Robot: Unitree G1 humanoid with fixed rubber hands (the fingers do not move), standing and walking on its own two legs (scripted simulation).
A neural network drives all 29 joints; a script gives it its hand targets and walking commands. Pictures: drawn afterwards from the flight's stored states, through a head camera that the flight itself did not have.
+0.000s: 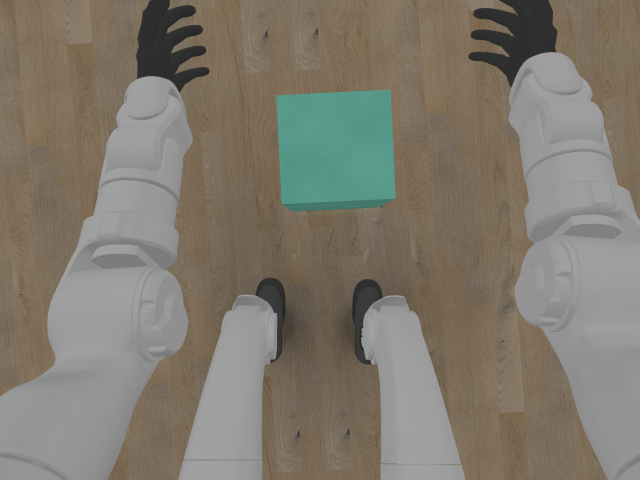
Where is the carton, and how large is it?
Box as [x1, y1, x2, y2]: [276, 90, 395, 211]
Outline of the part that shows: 390,90 276,95 282,204 293,211 375,207 395,198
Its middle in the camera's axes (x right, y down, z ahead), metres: +0.03 -0.17 +0.84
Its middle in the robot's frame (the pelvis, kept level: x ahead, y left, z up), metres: +0.51 -0.02 -0.52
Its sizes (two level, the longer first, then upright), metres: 0.210 0.200 0.250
